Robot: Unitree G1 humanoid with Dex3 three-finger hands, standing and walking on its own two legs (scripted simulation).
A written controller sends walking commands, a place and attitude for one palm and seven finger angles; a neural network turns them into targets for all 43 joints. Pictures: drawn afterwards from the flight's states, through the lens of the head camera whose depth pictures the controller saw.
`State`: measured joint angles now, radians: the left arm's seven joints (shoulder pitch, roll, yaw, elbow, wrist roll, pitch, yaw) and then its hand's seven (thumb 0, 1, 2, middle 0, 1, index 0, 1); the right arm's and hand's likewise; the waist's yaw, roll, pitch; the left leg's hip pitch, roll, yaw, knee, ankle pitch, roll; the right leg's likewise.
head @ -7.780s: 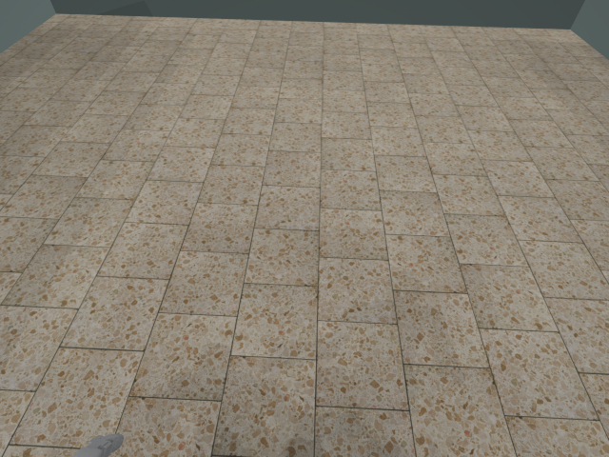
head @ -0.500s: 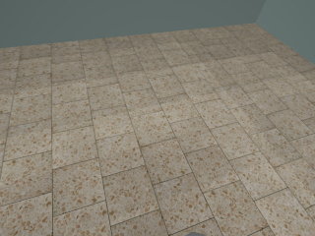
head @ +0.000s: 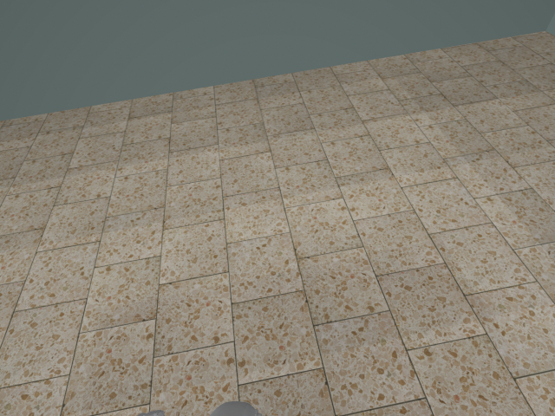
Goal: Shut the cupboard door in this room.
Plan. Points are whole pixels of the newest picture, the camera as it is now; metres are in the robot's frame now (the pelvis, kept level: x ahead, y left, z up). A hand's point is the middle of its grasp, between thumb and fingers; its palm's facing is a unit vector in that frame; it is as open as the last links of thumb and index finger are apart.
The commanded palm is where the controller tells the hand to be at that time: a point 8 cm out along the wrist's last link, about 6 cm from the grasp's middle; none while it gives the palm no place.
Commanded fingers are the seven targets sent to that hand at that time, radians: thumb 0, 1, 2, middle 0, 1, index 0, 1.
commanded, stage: turn or walk to find it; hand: left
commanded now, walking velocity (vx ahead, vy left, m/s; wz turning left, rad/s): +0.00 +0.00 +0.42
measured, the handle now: out of the picture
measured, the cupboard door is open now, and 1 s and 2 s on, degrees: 77 77 77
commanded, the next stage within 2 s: none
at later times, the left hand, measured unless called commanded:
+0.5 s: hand out of the picture -0.03 +0.28 -0.18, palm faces +0.26 -0.93 -0.25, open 7.4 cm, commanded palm none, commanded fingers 0.00 0.90 0.90 -0.20 -0.30 -0.20 -0.30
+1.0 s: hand out of the picture -0.05 +0.19 -0.14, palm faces +0.43 -0.86 -0.28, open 7.4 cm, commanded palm none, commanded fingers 0.00 0.90 0.90 -0.20 -0.30 -0.20 -0.30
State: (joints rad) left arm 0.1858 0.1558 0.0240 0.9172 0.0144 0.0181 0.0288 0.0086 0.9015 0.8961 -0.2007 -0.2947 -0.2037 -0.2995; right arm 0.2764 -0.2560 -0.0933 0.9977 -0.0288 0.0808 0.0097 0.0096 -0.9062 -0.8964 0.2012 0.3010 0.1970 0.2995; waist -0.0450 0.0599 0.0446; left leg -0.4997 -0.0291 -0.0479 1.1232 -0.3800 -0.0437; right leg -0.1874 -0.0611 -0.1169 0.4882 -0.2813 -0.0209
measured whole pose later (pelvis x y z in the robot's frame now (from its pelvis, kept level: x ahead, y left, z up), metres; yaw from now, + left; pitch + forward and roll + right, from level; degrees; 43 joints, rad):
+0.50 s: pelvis -0.03 +0.05 +0.00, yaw +12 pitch -1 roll -1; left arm 0.22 0.26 0.06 0.98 0.01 0.06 0.02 0.01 0.91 0.90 -0.20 -0.29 -0.20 -0.30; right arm 0.14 -0.20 -0.03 0.94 -0.02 0.02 -0.01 0.01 -0.90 -0.90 0.20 0.30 0.20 0.30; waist 0.02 -0.03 0.07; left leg -0.23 0.00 0.02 0.49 -0.25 0.03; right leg -0.44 -0.10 -0.06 1.07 -0.44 0.08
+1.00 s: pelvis -0.04 -0.01 +0.00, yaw +26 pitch -1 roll +3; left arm 0.23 0.15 0.02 0.93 0.02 0.01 0.03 0.01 0.90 0.90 -0.20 -0.29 -0.20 -0.30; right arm 0.26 -0.26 -0.09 1.00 -0.03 0.08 0.01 0.01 -0.91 -0.90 0.20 0.30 0.20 0.30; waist -0.03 0.05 0.05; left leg -0.50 0.01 -0.05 1.17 -0.34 -0.06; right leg -0.19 -0.08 -0.17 0.49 -0.28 -0.04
